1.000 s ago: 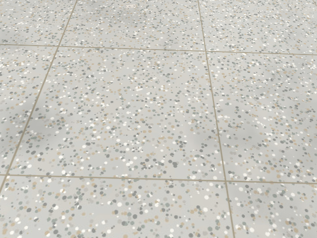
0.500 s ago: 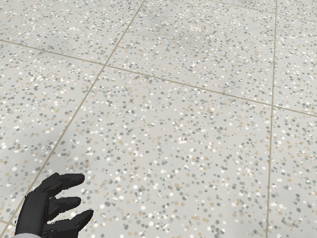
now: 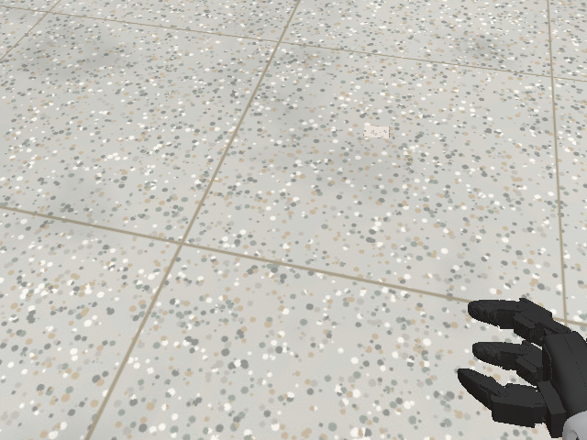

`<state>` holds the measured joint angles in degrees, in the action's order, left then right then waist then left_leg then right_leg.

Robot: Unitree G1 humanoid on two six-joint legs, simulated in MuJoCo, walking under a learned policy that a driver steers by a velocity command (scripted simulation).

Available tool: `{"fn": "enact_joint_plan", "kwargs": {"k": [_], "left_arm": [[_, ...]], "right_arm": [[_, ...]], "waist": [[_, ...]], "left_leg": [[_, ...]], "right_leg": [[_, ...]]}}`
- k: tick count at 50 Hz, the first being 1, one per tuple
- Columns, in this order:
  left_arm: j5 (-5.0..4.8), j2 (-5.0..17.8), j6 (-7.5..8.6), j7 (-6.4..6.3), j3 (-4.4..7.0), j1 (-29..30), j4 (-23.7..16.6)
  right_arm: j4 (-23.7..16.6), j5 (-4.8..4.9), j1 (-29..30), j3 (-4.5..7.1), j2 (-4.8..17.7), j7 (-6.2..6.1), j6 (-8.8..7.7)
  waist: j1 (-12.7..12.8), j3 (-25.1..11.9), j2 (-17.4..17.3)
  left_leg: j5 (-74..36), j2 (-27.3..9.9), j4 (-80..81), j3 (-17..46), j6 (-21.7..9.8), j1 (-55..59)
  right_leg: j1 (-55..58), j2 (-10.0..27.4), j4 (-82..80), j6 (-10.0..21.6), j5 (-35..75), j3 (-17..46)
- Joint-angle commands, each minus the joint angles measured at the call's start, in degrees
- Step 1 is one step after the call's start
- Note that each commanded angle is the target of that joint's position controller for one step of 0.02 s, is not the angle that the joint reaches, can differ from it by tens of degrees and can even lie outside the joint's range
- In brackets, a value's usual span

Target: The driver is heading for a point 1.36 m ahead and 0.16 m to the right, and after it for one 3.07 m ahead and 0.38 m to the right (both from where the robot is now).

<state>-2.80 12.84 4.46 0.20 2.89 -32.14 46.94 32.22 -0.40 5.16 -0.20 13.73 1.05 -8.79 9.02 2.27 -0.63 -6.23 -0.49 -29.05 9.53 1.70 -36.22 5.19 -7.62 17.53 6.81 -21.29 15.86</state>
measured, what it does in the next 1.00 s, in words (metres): walks ahead: left foot, then right foot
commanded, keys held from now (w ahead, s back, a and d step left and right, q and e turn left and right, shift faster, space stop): w+e+shift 0.38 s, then w+shift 0.02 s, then w+q+shift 0.60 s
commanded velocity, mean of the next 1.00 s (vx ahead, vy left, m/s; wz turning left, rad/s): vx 1.00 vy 0.00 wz -0.18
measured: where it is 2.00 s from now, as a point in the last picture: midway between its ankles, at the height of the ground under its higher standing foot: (434, 98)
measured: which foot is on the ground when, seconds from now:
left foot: up 0.00-0.06, down 0.08-0.52, up 0.54-0.98, down 1.00-1.00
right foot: down 0.00-0.06, up 0.08-0.50, down 0.52-1.00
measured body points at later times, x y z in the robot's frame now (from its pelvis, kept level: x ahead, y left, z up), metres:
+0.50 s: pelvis +0.44 -0.05 -0.03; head +0.46 -0.09 +0.41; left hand +0.78 +0.02 -0.06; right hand +0.27 -0.29 -0.17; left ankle +0.26 +0.17 -0.73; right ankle +0.58 -0.22 -0.72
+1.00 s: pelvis +0.87 -0.21 -0.04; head +0.88 -0.20 +0.41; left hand +0.97 +0.05 -0.17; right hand +0.99 -0.50 -0.12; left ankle +1.05 -0.20 -0.73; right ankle +0.59 -0.24 -0.70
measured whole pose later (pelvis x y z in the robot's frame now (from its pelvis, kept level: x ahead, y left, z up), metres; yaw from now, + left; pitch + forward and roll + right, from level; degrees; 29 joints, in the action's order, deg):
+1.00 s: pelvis +0.87 -0.21 -0.04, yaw -10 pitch -2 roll -3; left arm 0.0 15.9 3.4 -0.7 3.2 -21.1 46.8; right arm 40.3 3.0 -9.0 2.4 17.1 3.7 -1.7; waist -0.1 2.8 -1.4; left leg 1.7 -0.2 -40.8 -7.3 -8.4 -33.1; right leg 16.3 0.0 28.8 -1.7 -23.1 -17.6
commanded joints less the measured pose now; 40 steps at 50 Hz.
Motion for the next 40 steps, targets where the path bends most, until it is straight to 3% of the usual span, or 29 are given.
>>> {"fn": "enact_joint_plan", "kwargs": {"k": [1,2,3,4,5,6,7,8,9,10,12,14,16,19,21,23,24,25,26,27,28,29,30,31,32,33,34,36,40], "left_arm": [[-0.39,8.7,0.25,-0.62,2.49,2.8,-2.9],[-0.03,9.9,-0.24,-0.55,2.90,3.8,-3.0],[1.37,11.0,-0.82,-0.31,2.99,7.0,-4.5],[3.83,7.3,-0.98,-0.31,1.75,8.6,-6.9],[0.03,-0.8,-0.42,0.12,-1.39,-3.2,-8.5],[-1.83,5.2,-0.96,-0.98,-0.84,0.7,-7.3],[-0.73,9.0,-1.06,-1.20,0.11,9.1,-8.4],[0.63,9.2,-1.12,-1.13,0.37,13.9,-9.3],[1.83,8.2,-1.05,-0.69,0.49,18.1,-10.6],[1.01,6.6,-1.54,-0.05,0.50,17.2,-11.6],[-0.35,3.9,-3.02,0.50,-0.12,17.8,-13.2],[0.32,3.4,-3.62,0.97,-0.73,19.6,-15.0],[0.88,4.7,-3.25,1.64,-0.94,21.0,-15.9],[1.41,6.5,-2.44,2.99,-0.79,28.2,-16.9],[1.32,5.4,-1.57,3.71,-1.25,32.6,-18.5],[1.09,8.0,-1.01,3.92,-0.17,33.7,-19.8],[1.03,10.5,-1.18,3.68,1.05,29.9,-19.7],[0.92,13.7,-1.83,2.85,2.79,19.6,-17.4],[0.83,16.6,-2.72,1.51,4.55,5.9,-13.7],[2.43,22.7,-2.29,0.75,4.82,4.5,-11.9],[3.17,17.7,-1.32,1.03,3.88,0.4,-12.9],[3.70,14.8,-0.30,1.37,2.97,2.6,-11.6],[3.19,14.4,0.47,1.41,2.83,6.4,-10.3],[3.59,12.1,1.15,1.43,2.26,10.9,-9.7],[4.70,9.0,1.86,1.57,1.55,14.2,-9.7],[4.84,6.7,2.36,1.82,1.13,15.9,-9.4],[4.03,5.6,2.78,2.01,1.02,17.0,-8.7],[3.33,5.9,3.27,1.92,1.31,18.4,-7.1],[4.38,6.9,3.54,0.43,1.55,19.0,-6.3]], "right_arm": [[-5.1,1.64,3.1,4.14,9.0,-0.92,-0.97],[-4.7,1.83,-1.7,5.33,10.9,-1.31,-1.19],[-3.0,2.26,-13.5,6.23,12.3,-1.84,-0.92],[-0.8,2.35,-29.2,7.11,15.4,-2.78,0.18],[2.1,0.87,-30.8,7.14,18.8,-1.26,0.38],[1.2,0.97,-29.3,6.57,12.0,-1.03,0.99],[1.6,1.12,-26.1,5.83,8.5,-1.52,1.59],[2.9,0.32,-24.2,5.53,8.1,-1.54,2.12],[4.2,-0.61,-23.1,5.33,7.4,-1.39,2.40],[5.2,-1.42,-21.4,4.90,6.4,-1.42,2.23],[6.9,0.03,-19.3,4.46,3.9,-0.78,1.97],[7.8,0.84,-17.0,4.88,5.6,-0.74,1.74],[7.9,0.52,-14.6,5.49,8.5,-1.06,1.33],[9.2,0.37,-17.7,6.06,11.9,-1.43,1.11],[11.2,0.66,-23.5,6.00,13.7,-0.93,1.24],[13.0,1.05,-27.8,6.23,17.1,-0.96,2.14],[13.6,1.04,-28.0,6.28,18.9,-1.21,2.93],[14.2,0.79,-26.9,6.01,19.8,-1.39,3.73],[14.2,0.83,-24.4,5.29,19.1,-1.69,4.05],[12.6,-0.04,-35.4,1.91,6.4,-0.71,3.34],[13.8,3.50,-35.7,1.61,9.6,-0.23,1.25],[10.8,6.00,-24.2,3.38,13.9,-0.48,0.80],[8.5,5.92,-20.4,2.65,11.4,-0.85,0.56],[8.8,4.29,-19.3,2.41,9.7,-1.16,1.03],[10.0,3.55,-22.4,2.89,9.4,-1.06,2.40],[11.4,3.56,-25.3,3.02,8.4,-0.88,3.97],[12.1,3.65,-26.4,3.06,7.1,-0.80,5.26],[11.9,3.52,-24.4,2.79,5.0,-0.79,6.87],[9.3,2.69,-17.5,2.52,4.7,-0.11,6.47]], "waist": [[-6.0,1.1,6.0],[-9.5,-2.8,6.8],[-16.1,-11.3,7.9],[-21.4,-23.0,2.7],[-13.6,-33.8,-25.8],[-16.2,-26.7,-20.3],[-17.8,-15.8,-12.8],[-16.7,-8.8,-2.9],[-15.5,-3.7,0.4],[-12.6,-2.0,-2.4],[-10.3,0.1,-4.2],[-8.5,2.8,-3.0],[-7.4,4.5,-2.0],[-10.4,6.2,3.0],[-11.6,7.1,3.5],[-9.3,5.1,-1.0],[-5.4,2.0,-3.5],[1.0,-3.8,-5.2],[9.1,-9.2,-4.2],[-1.0,-18.9,15.4],[2.4,-34.6,12.0],[3.7,-21.6,6.2],[0.5,-10.7,3.5],[-2.8,-5.3,0.0],[-6.3,-3.4,1.1],[-8.6,-3.0,2.4],[-9.6,-2.2,2.6],[-10.5,2.2,2.6],[-10.0,6.4,1.4]], "left_leg": [[1.7,3.8,3.8,-3.7,-0.5,22.0],[4.8,3.9,3.9,-4.6,-1.5,27.4],[8.1,-0.4,0.2,-2.5,-3.8,40.5],[20.0,-10.5,-5.3,6.6,-6.6,59.1],[39.2,-27.0,5.0,41.2,-18.1,75.7],[54.3,-23.8,10.0,44.3,-15.8,70.2],[46.6,-20.3,11.0,32.1,-12.5,61.4],[33.0,-18.3,11.6,23.3,-11.3,51.9],[23.9,-15.8,13.1,16.4,-10.7,44.0],[20.8,-15.2,14.3,12.2,-10.8,38.9],[17.9,-14.8,16.8,5.5,-10.7,33.6],[12.6,-15.7,19.3,-0.1,-10.9,29.5],[8.7,-13.9,21.8,-7.6,-10.0,25.9],[3.9,-10.4,23.8,-17.1,-7.3,27.3],[-8.2,-11.6,24.3,-18.3,-7.1,29.2],[-36.6,-13.9,18.6,-18.2,-8.3,36.5],[-48.3,-15.6,10.9,-17.8,-8.9,39.4],[-53.7,-16.2,-0.6,-17.1,-9.0,38.0],[-47.1,-14.0,-17.9,-17.6,-7.5,27.1],[27.3,-2.6,-46.7,-14.6,-4.9,2.9],[35.0,1.6,-56.4,0.5,-6.7,0.0],[31.2,-0.5,-57.2,0.1,-6.5,-5.8],[27.3,-3.1,-53.2,-1.2,-6.1,-8.4],[24.0,-5.9,-50.1,-1.9,-5.5,-7.0],[20.4,-8.2,-48.4,-1.4,-5.0,-2.8],[19.0,-9.4,-47.9,-1.2,-4.6,0.6],[18.9,-10.4,-46.4,-1.4,-4.3,1.5],[17.2,-11.6,-43.8,-1.7,-3.4,-1.2],[1.7,-9.1,-31.0,-6.2,-3.0,-5.1]], "right_leg": [[-16.3,9.5,0.6,2.1,26.8,10.6],[-14.0,8.8,8.4,0.6,37.6,9.6],[-16.9,8.2,21.6,-1.0,41.6,7.9],[-26.5,5.5,40.7,-1.9,28.5,3.8],[-45.8,1.2,60.4,-4.0,-11.6,-1.5],[-53.1,7.5,65.7,-3.8,-6.8,-4.2],[-55.8,9.1,64.7,-3.6,-2.0,-7.0],[-54.3,11.2,63.1,-3.8,0.9,-8.7],[-52.4,12.8,60.4,-3.5,2.5,-9.3],[-50.2,14.8,59.4,-3.5,3.2,-8.8],[-50.6,17.6,58.0,-3.5,1.8,-9.3],[-52.8,19.2,55.8,-4.3,5.1,-9.6],[-50.7,19.2,49.3,-5.2,14.1,-10.4],[-45.3,15.9,35.4,-3.9,26.8,-16.6],[-38.8,12.2,27.1,-1.5,27.8,-19.0],[-34.2,6.2,24.0,0.8,19.4,-22.2],[-29.4,4.4,22.8,2.3,13.9,-22.5],[-17.4,3.8,21.2,4.0,12.2,-21.3],[2.4,6.0,17.6,5.0,16.1,-17.7],[27.2,23.4,19.4,9.9,6.9,7.9],[28.9,30.7,7.1,13.6,-14.3,30.7],[19.7,28.3,0.7,9.9,-16.3,25.5],[9.2,27.3,-1.4,8.5,-11.0,18.7],[0.0,26.0,-2.4,7.2,-4.7,12.4],[-7.1,24.4,-3.2,6.2,0.2,6.1],[-11.2,23.4,-4.9,5.4,2.3,1.7],[-13.4,22.7,-6.7,4.7,5.2,-3.0],[-17.2,22.0,-9.8,2.6,11.5,-11.4],[-17.1,16.8,-12.5,0.3,21.4,-25.4]]}}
